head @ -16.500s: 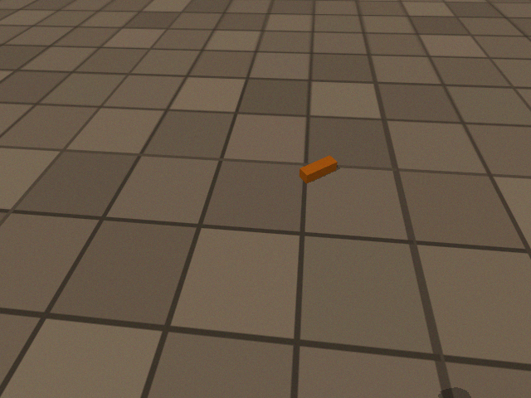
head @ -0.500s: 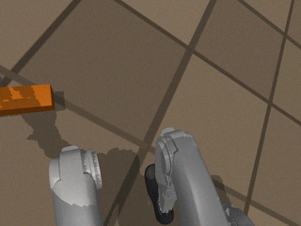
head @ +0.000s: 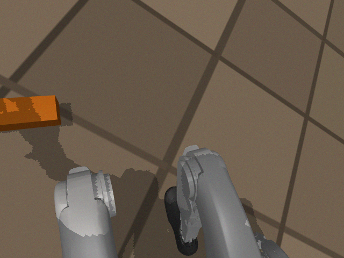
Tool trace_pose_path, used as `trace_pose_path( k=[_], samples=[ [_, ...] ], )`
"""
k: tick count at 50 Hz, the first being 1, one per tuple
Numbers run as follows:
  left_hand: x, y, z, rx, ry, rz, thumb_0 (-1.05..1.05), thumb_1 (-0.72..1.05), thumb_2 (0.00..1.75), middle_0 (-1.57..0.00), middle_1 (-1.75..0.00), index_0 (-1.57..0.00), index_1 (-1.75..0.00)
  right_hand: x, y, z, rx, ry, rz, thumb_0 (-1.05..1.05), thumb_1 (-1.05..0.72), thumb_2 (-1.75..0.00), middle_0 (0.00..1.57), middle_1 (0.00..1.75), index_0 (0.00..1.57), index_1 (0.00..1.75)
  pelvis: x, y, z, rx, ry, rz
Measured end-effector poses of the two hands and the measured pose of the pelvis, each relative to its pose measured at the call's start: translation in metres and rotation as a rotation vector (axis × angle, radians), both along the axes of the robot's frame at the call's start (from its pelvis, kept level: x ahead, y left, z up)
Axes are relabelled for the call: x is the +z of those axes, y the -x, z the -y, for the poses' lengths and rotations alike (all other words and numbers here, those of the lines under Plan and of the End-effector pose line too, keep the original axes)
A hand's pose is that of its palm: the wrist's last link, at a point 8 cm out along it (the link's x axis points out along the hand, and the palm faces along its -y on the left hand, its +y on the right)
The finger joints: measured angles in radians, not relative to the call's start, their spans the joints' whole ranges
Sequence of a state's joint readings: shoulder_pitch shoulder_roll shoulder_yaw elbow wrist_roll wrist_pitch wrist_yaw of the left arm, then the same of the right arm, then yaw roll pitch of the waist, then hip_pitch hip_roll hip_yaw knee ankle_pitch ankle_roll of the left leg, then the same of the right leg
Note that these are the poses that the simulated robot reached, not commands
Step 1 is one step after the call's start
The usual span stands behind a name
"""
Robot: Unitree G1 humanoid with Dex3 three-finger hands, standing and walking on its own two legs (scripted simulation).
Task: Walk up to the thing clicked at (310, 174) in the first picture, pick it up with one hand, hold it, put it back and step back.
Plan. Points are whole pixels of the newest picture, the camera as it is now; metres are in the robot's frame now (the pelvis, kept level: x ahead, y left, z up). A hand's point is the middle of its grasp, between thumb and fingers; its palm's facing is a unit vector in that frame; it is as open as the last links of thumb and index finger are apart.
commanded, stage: rise first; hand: left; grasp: from above
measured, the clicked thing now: (13, 114) +0.48 +0.33 -0.28
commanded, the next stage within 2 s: approach in 0.52 s
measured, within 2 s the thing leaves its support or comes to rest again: neither
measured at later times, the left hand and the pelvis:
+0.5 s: hand out of the picture +0.43 +0.36 -0.17, palm faces -0.45 -0.09 -0.89, open 14.2 cm; pelvis +0.00 +0.00 +0.00, yaw +0 degrees
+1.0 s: hand (2, 97) +0.48 +0.32 -0.16, palm faces -0.41 -0.06 -0.91, open 13.9 cm; pelvis +0.00 +0.00 +0.01, yaw +0 degrees
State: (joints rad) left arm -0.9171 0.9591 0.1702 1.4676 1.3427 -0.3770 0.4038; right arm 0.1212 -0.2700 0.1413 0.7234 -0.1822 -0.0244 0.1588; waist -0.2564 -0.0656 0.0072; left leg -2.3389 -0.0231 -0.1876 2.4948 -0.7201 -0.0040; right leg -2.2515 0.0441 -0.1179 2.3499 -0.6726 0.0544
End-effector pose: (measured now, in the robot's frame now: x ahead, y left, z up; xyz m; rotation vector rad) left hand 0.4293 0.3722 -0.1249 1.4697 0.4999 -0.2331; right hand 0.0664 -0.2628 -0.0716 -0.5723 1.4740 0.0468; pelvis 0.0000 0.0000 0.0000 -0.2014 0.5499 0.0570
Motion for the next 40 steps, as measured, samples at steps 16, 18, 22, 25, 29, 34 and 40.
trace_pose_path(
  k=[16, 18, 22, 25, 29, 34, 40],
  samples=[
    [0.009, -0.002, 0.005, -0.023, 0.007, 0.008, 0.0, -0.55, 1.04, -0.08, -1.02, -0.08, -1.02, 0.001, -0.01, 0.002, 0.008, -0.008, 0.025, 0.0, -0.91, -0.9, 0.2, 0.3, 0.2, 0.3, 0.003, 0.0, 0.001, 0.004, -0.004, -0.001],
    [0.009, -0.002, 0.005, -0.026, 0.002, 0.005, 0.0, -0.55, 1.04, -0.08, -1.02, -0.08, -1.03, 0.0, -0.01, 0.002, 0.007, -0.007, 0.027, 0.0, -0.91, -0.9, 0.2, 0.3, 0.2, 0.3, 0.003, 0.001, 0.001, 0.004, -0.005, -0.002],
    [0.01, -0.003, 0.006, -0.024, -0.002, 0.0, 0.0, -0.55, 1.04, -0.08, -1.02, -0.08, -1.03, 0.0, -0.007, 0.002, 0.005, -0.006, 0.025, 0.0, -0.91, -0.9, 0.2, 0.3, 0.2, 0.3, 0.003, 0.001, 0.002, 0.004, -0.007, -0.001],
    [0.009, -0.004, 0.007, -0.021, -0.002, -0.001, 0.0, -0.55, 1.04, -0.08, -1.02, -0.08, -1.03, 0.0, -0.005, 0.002, 0.002, -0.006, 0.022, 0.0, -0.91, -0.9, 0.2, 0.3, 0.2, 0.3, 0.002, 0.002, 0.002, 0.003, -0.007, 0.0],
    [0.009, -0.005, 0.007, -0.02, -0.002, -0.002, 0.0, -0.55, 1.04, -0.08, -1.03, -0.08, -1.03, 0.001, 0.0, 0.001, -0.005, -0.005, 0.015, 0.0, -0.91, -0.9, 0.2, 0.3, 0.2, 0.3, 0.002, 0.002, 0.001, 0.003, -0.006, 0.0],
    [0.009, -0.006, 0.006, -0.024, -0.004, -0.002, 0.0, -0.55, 1.05, -0.08, -1.03, -0.08, -1.04, 0.002, 0.005, 0.0, -0.014, -0.002, 0.005, 0.0, -0.91, -0.9, 0.2, 0.3, 0.2, 0.3, 0.002, 0.002, 0.001, 0.003, -0.004, -0.001],
    [0.016, -0.015, 0.009, -0.044, -0.018, 0.009, 0.0, -0.55, 1.03, -0.08, -1.06, -0.09, -1.06, 0.003, 0.008, -0.001, -0.022, 0.0, 0.004, 0.0, -0.91, -0.9, 0.2, 0.3, 0.2, 0.3, 0.003, 0.002, 0.001, 0.006, -0.006, -0.006]
  ],
)
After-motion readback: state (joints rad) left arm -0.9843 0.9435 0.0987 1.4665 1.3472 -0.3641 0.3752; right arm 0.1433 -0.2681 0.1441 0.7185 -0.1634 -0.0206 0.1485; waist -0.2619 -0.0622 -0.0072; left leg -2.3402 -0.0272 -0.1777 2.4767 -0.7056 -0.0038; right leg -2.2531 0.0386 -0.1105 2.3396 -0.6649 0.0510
